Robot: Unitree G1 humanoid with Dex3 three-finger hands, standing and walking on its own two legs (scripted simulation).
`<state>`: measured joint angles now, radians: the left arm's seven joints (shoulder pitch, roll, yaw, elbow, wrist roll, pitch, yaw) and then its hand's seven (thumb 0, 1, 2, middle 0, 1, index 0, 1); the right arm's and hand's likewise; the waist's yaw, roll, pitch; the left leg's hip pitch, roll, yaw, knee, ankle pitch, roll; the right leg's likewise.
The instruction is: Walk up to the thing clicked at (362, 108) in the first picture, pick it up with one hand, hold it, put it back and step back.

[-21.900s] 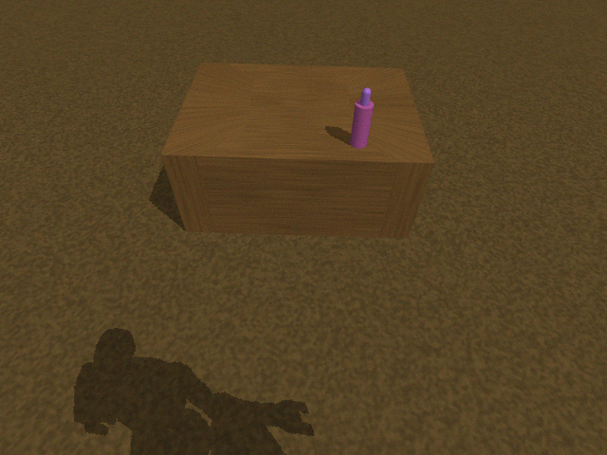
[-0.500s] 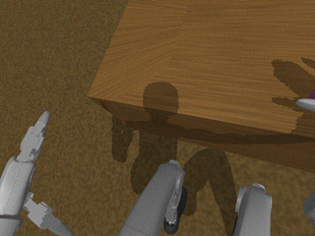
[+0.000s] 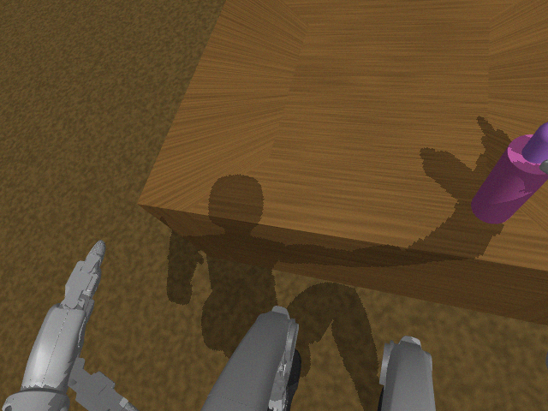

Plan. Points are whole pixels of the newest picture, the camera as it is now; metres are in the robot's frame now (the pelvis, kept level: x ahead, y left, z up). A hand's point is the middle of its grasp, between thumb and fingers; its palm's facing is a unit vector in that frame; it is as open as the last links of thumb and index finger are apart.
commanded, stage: rise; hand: right
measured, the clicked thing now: (518, 174) +0.51 -0.24 -0.07
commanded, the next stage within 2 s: home in 0.06 s
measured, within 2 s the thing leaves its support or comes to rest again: neither
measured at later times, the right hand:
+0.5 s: hand out of the picture +0.43 -0.37 +0.11, palm faces +0.34 +0.90 -0.27, open 16.8 cm
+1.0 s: hand out of the picture +0.24 -0.20 +0.07, palm faces +0.10 +0.98 -0.16, open 17.2 cm
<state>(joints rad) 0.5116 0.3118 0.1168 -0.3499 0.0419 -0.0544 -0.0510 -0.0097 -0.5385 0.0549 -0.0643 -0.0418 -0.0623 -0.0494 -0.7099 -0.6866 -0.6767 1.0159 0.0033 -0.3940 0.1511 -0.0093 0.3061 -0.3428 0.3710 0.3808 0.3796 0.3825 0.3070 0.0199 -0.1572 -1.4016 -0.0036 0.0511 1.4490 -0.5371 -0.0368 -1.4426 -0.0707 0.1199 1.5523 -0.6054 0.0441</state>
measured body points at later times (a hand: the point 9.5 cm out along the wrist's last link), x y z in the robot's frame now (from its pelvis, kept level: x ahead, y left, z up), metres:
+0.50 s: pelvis +0.05 -0.02 +0.11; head +0.13 -0.06 +0.55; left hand +0.22 +0.19 +0.09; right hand +0.40 -0.42 +0.13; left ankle +0.07 +0.14 -0.56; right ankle +0.05 -0.14 -0.56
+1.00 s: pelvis +0.08 +0.00 +0.13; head +0.11 -0.01 +0.58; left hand +0.25 +0.21 +0.09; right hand +0.23 -0.25 +0.08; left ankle +0.07 +0.15 -0.56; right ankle +0.05 -0.14 -0.56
